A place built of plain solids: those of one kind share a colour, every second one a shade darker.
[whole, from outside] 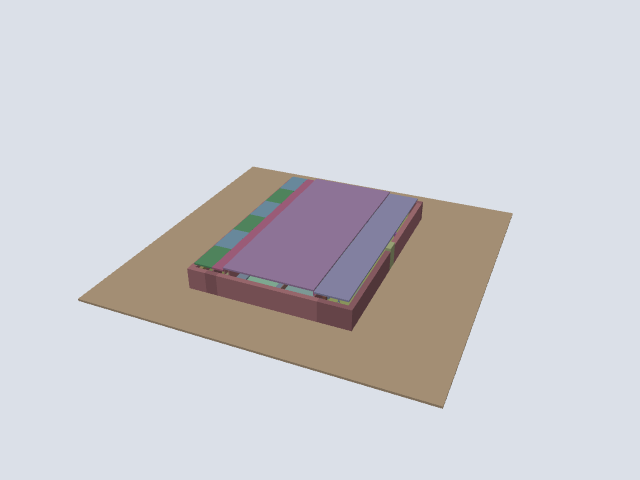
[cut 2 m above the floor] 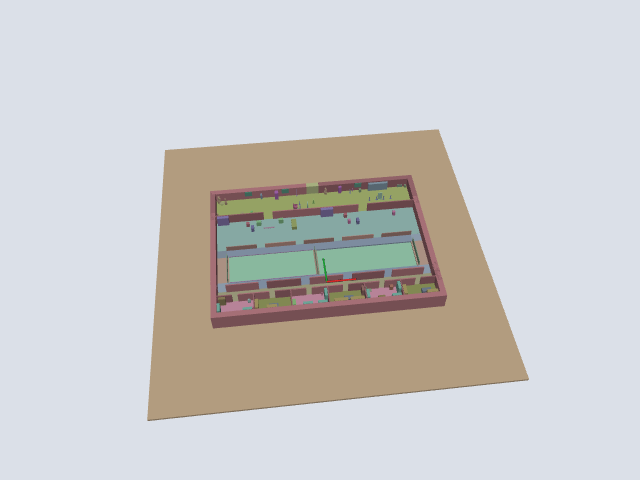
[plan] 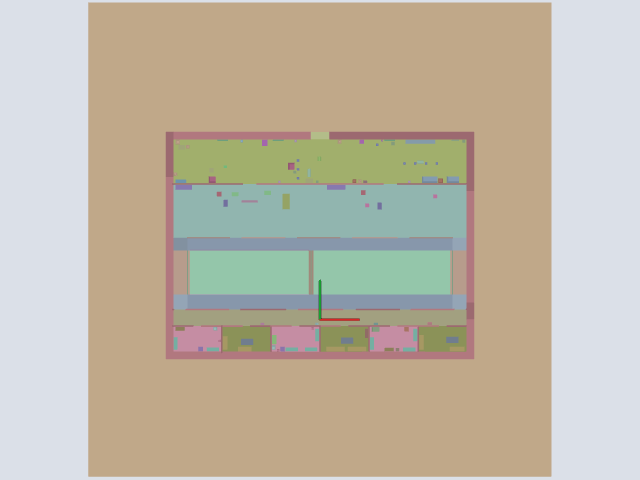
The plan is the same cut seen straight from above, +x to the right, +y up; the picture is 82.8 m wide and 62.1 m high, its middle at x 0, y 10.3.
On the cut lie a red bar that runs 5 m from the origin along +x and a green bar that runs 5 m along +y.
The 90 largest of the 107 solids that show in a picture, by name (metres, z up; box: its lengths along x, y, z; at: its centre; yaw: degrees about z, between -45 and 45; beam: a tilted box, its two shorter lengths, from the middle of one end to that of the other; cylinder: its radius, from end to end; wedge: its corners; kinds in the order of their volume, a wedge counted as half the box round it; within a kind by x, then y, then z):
{
 "ground_under_all_1": {"box": [59.94, 61.33, 0.4], "at": [0.0, 10.35, -0.75]},
 "wall_1": {"box": [1.0, 5.2, 3.98], "at": [-19.45, -2.54, 1.39]},
 "wall_2": {"box": [1.0, 3.95, 3.98], "at": [-19.45, 0.23, 1.39]},
 "wall_3": {"box": [1.0, 18.03, 3.98], "at": [-19.45, 9.43, 1.39]},
 "wall_4": {"box": [1.0, 7.65, 3.98], "at": [-19.45, 20.46, 1.39]},
 "wall_5": {"box": [2.8, 0.2, 3.98], "at": [-17.75, -0.84, 1.39]},
 "wall_6": {"box": [2.8, 0.2, 3.98], "at": [-17.75, -0.84, 1.39]},
 "wall_7": {"box": [8.15, 1.0, 3.98], "at": [-15.88, -4.64, 1.39]},
 "wall_8": {"box": [5.68, 0.2, 3.98], "at": [-14.57, 1.31, 1.39]},
 "wall_9": {"box": [9.2, 0.2, 3.98], "at": [-14.55, 17.54, 1.39]},
 "wall_10": {"box": [0.2, 3.6, 3.98], "at": [-12.7, -2.54, 1.39]},
 "wall_11": {"box": [5.4, 0.2, 3.98], "at": [-12.7, -0.84, 1.39]},
 "wall_12": {"box": [18.75, 1.0, 3.98], "at": [-10.58, 23.79, 1.39]},
 "wall_13": {"box": [8.15, 1.0, 3.98], "at": [-9.53, -4.64, 1.39]},
 "wall_14": {"box": [2.8, 0.2, 3.98], "at": [-7.65, -0.84, 1.39]},
 "wall_15": {"box": [5.98, 0.2, 3.98], "at": [-7.34, 1.31, 1.39]},
 "wall_16": {"box": [0.2, 3.6, 3.98], "at": [-6.35, -2.54, 1.39]},
 "wall_17": {"box": [5.4, 0.2, 3.98], "at": [-6.35, -0.84, 1.39]},
 "wall_18": {"box": [2.8, 0.2, 3.98], "at": [-5.05, -0.84, 1.39]},
 "wall_19": {"box": [8.15, 1.0, 3.98], "at": [-3.17, -4.64, 1.39]},
 "wall_20": {"box": [2.8, 0.2, 3.98], "at": [-1.3, -0.84, 1.39]},
 "wall_21": {"box": [0.2, 3.6, 3.98], "at": [0.0, -2.54, 1.39]},
 "wall_22": {"box": [5.4, 0.2, 3.98], "at": [0.0, -0.84, 1.39]},
 "wall_23": {"box": [16.5, 0.2, 3.98], "at": [0.0, 17.54, 1.39]},
 "wall_24": {"box": [5.87, 0.2, 3.98], "at": [0.09, 1.31, 1.39]},
 "wall_25": {"box": [2.8, 0.2, 3.98], "at": [1.3, -0.84, 1.39]},
 "wall_26": {"box": [8.15, 1.0, 3.98], "at": [3.17, -4.64, 1.39]},
 "wall_27": {"box": [2.8, 0.2, 3.98], "at": [5.05, -0.84, 1.39]},
 "wall_28": {"box": [0.2, 3.6, 3.98], "at": [6.35, -2.54, 1.39]},
 "wall_29": {"box": [5.4, 0.2, 3.98], "at": [6.35, -0.84, 1.39]},
 "wall_30": {"box": [5.75, 0.2, 3.98], "at": [7.49, 1.31, 1.39]},
 "wall_31": {"box": [2.8, 0.2, 3.98], "at": [7.65, -0.84, 1.39]},
 "wall_32": {"box": [8.15, 1.0, 3.98], "at": [9.53, -4.64, 1.39]},
 "wall_33": {"box": [18.75, 1.0, 3.98], "at": [10.58, 23.79, 1.39]},
 "wall_34": {"box": [0.2, 3.6, 3.98], "at": [12.7, -2.54, 1.39]},
 "wall_35": {"box": [5.4, 0.2, 3.98], "at": [12.7, -0.84, 1.39]},
 "wall_36": {"box": [2.8, 0.2, 3.98], "at": [14.0, -0.84, 1.39]},
 "wall_37": {"box": [9.2, 0.2, 3.98], "at": [14.55, 17.54, 1.39]},
 "wall_38": {"box": [5.7, 0.2, 3.98], "at": [14.56, 1.31, 1.39]},
 "wall_39": {"box": [8.15, 1.0, 3.98], "at": [15.88, -4.64, 1.39]},
 "wall_40": {"box": [2.8, 0.2, 3.98], "at": [17.75, -0.84, 1.39]},
 "wall_41": {"box": [2.8, 0.2, 3.98], "at": [17.75, -0.84, 1.39]},
 "wall_42": {"box": [1.0, 5.2, 3.98], "at": [19.45, -2.54, 1.39]},
 "wall_43": {"box": [1.0, 3.95, 3.98], "at": [19.45, 0.23, 1.39]},
 "wall_44": {"box": [1.0, 18.03, 3.98], "at": [19.45, 9.43, 1.39]},
 "wall_45": {"box": [1.0, 7.65, 3.98], "at": [19.45, 20.46, 1.39]},
 "floor_yard_1": {"box": [38.1, 6.95, 1.24], "at": [0.0, 14.06, 0.02]},
 "floor_lobby_1": {"box": [38.1, 5.85, 1.24], "at": [0.0, 20.46, 0.02]},
 "floor_plot_1": {"box": [15.4, 5.68, 1.24], "at": [-9.15, 6.1, 0.02]},
 "floor_plot_2": {"box": [17.7, 5.68, 0.98], "at": [8.0, 6.1, -0.11]},
 "ceil_hall_1": {"box": [38.1, 16.23, 0.3], "at": [0.0, 9.43, 4.54]},
 "floor_walkway_1": {"box": [34.3, 1.95, 1.24], "at": [0.0, 2.29, 0.02]},
 "floor_walkway_2": {"box": [34.3, 1.65, 1.24], "at": [0.0, 9.77, 0.02]},
 "floor_back_corridor_1": {"box": [38.1, 2.15, 1.24], "at": [0.0, 0.23, 0.02]},
 "floor_office_1": {"box": [6.35, 3.4, 1.24], "at": [-9.53, -2.54, 0.02]},
 "floor_office_2": {"box": [6.35, 3.4, 1.24], "at": [3.17, -2.54, 0.02]},
 "floor_office_3": {"box": [6.35, 3.4, 1.24], "at": [15.88, -2.54, 0.02]},
 "floor_store_1": {"box": [6.35, 3.4, 1.24], "at": [-15.88, -2.54, 0.02]},
 "floor_store_2": {"box": [6.35, 3.4, 1.24], "at": [-3.17, -2.54, 0.02]},
 "floor_store_3": {"box": [6.35, 3.4, 1.24], "at": [9.53, -2.54, 0.02]},
 "ceil_lobby_1": {"box": [38.1, 5.85, 0.3], "at": [0.0, 20.46, 4.19]},
 "floor_baulk_1": {"box": [2.2, 5.68, 1.24], "at": [-17.95, 6.1, 0.02]},
 "floor_baulk_2": {"box": [0.6, 5.68, 1.24], "at": [-1.15, 6.1, 0.02]},
 "floor_baulk_3": {"box": [2.2, 5.68, 1.24], "at": [17.95, 6.1, 0.02]},
 "ceil_back_corridor_1": {"box": [38.1, 2.15, 0.3], "at": [0.0, 0.23, 4.04]},
 "ceil_office_1": {"box": [6.35, 3.4, 0.3], "at": [-9.53, -2.54, 4.04]},
 "ceil_office_2": {"box": [6.35, 3.4, 0.3], "at": [3.17, -2.54, 4.04]},
 "ceil_office_3": {"box": [6.35, 3.4, 0.3], "at": [15.88, -2.54, 4.04]},
 "ceil_store_1": {"box": [6.35, 3.4, 0.3], "at": [-15.88, -2.54, 4.04]},
 "ceil_store_2": {"box": [6.35, 3.4, 0.3], "at": [-3.17, -2.54, 4.04]},
 "ceil_store_3": {"box": [6.35, 3.4, 0.3], "at": [9.53, -2.54, 4.04]},
 "floor_walkway_end_1": {"box": [1.9, 1.95, 1.24], "at": [-18.1, 2.29, 0.02]},
 "floor_walkway_end_2": {"box": [1.9, 1.65, 1.24], "at": [-18.1, 9.77, 0.02]},
 "floor_walkway_end_3": {"box": [1.9, 1.95, 1.24], "at": [18.1, 2.29, 0.02]},
 "floor_walkway_end_4": {"box": [1.9, 1.65, 1.24], "at": [18.1, 9.77, 0.02]},
 "cabinets_office_1": {"box": [0.6, 1.75, 2.0], "at": [-12.27, -3.02, 1.64]},
 "cabinets_office_2": {"box": [1.75, 0.6, 2.0], "at": [-9.72, -3.81, 1.64]},
 "cabinets_office_3": {"box": [2.4, 0.6, 2.0], "at": [2.0, -3.81, 1.64]},
 "cabinets_office_4": {"box": [2.4, 0.6, 2.0], "at": [4.8, -3.81, 1.64]},
 "cabinets_office_5": {"box": [0.6, 1.9, 2.0], "at": [13.13, -2.94, 1.64]},
 "cabinets_office_6": {"box": [1.9, 0.6, 2.0], "at": [17.75, -3.81, 1.64]},
 "door_leaf_1": {"box": [2.4, 0.97, 4.51], "at": [0.0, 23.8, 1.66]},
 "cabinets_hall_1": {"box": [2.15, 0.6, 2.0], "at": [-17.62, 17.11, 1.64]},
 "cabinets_hall_2": {"box": [2.4, 0.6, 2.0], "at": [2.1, 17.11, 1.64]},
 "step_kerb_1": {"box": [15.4, 0.09, 1.34], "at": [-9.15, 3.21, 0.07]},
 "step_kerb_2": {"box": [15.4, 0.09, 1.34], "at": [-9.15, 8.98, 0.07]},
 "lockers_lobby_1": {"box": [3.85, 0.5, 1.8], "at": [12.97, 23.01, 1.54]},
 "shelves_store_1": {"box": [0.5, 1.6, 2.0], "at": [-18.67, -3.09, 1.64]},
 "shelves_store_2": {"box": [0.5, 1.6, 2.0], "at": [-0.38, -1.99, 1.64]},
 "rail_far_1": {"box": [5.93, 0.12, 2.29], "at": [7.09, 10.59, 0.55]}
}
